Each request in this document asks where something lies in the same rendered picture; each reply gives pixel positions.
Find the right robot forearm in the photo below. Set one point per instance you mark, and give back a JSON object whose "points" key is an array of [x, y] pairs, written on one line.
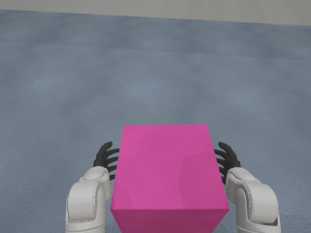
{"points": [[256, 205]]}

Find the robot right hand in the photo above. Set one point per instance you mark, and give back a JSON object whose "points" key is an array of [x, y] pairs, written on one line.
{"points": [[229, 159]]}

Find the carton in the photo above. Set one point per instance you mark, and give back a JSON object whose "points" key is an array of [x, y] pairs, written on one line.
{"points": [[167, 180]]}

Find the left robot forearm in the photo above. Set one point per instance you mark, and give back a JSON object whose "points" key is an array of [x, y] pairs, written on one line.
{"points": [[85, 210]]}

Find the robot left hand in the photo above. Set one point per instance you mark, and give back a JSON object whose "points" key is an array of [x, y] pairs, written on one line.
{"points": [[102, 161]]}

